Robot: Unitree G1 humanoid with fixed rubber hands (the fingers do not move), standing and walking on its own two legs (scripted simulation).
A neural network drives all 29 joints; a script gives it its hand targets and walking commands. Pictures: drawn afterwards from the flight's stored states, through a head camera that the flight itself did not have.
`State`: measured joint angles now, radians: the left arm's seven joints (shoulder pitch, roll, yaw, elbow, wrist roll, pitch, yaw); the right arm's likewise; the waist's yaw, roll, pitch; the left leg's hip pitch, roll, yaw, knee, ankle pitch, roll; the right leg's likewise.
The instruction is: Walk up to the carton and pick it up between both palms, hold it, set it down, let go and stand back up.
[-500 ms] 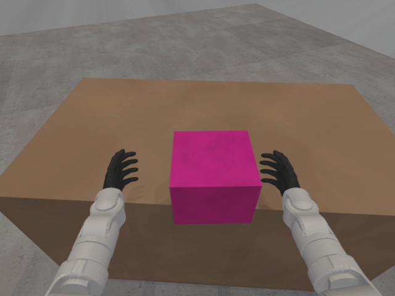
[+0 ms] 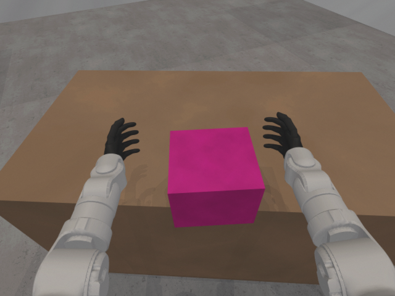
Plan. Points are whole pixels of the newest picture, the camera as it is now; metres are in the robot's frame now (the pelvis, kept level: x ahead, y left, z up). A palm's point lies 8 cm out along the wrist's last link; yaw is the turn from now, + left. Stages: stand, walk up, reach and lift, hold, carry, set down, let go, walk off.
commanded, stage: reach and lift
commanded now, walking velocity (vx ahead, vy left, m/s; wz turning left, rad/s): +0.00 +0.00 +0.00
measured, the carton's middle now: (211, 176) +0.43 +0.02 -0.03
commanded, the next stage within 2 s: none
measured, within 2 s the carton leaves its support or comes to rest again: neither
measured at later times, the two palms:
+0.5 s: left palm (133, 144) +0.42 +0.19 +0.09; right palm (278, 142) +0.45 -0.13 +0.09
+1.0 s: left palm (140, 160) +0.43 +0.19 +0.03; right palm (271, 156) +0.46 -0.12 +0.03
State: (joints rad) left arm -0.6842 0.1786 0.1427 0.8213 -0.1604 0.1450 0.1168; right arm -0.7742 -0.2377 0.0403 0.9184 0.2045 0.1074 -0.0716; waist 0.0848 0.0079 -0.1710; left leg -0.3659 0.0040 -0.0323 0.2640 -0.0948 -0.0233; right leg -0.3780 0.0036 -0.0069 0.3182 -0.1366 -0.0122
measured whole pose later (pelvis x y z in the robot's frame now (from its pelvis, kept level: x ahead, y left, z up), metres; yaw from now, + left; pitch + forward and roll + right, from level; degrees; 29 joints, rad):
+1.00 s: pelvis +0.00 +0.01 -0.01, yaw -1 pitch +28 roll +0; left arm -0.84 0.10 0.28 1.09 0.02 -0.18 0.10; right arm -0.94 -0.14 -0.09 1.20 0.05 -0.18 -0.08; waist 0.08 -0.01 -0.28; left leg -0.70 0.01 -0.01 0.27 -0.06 -0.02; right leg -0.70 0.02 0.02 0.28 -0.06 -0.01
